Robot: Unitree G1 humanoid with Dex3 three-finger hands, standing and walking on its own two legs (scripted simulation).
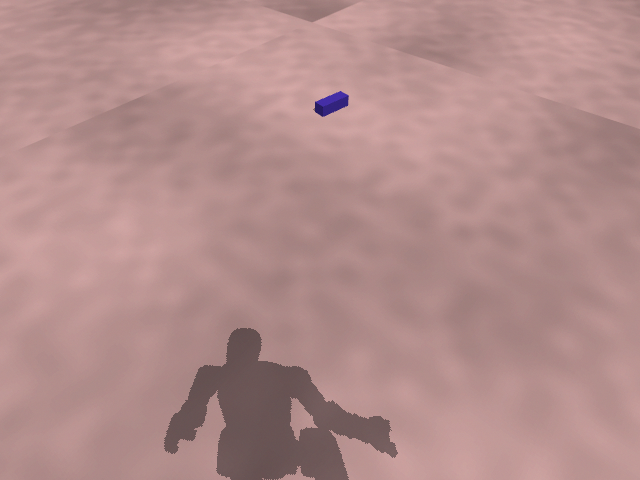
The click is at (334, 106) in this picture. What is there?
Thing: lying carton
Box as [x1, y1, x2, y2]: [315, 91, 348, 116]
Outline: 348,95 339,91 315,102 315,111 323,116 347,105
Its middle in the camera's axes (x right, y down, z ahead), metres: +0.06 -0.82 +2.39
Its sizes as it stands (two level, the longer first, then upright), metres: 0.202 0.072 0.065
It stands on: the floor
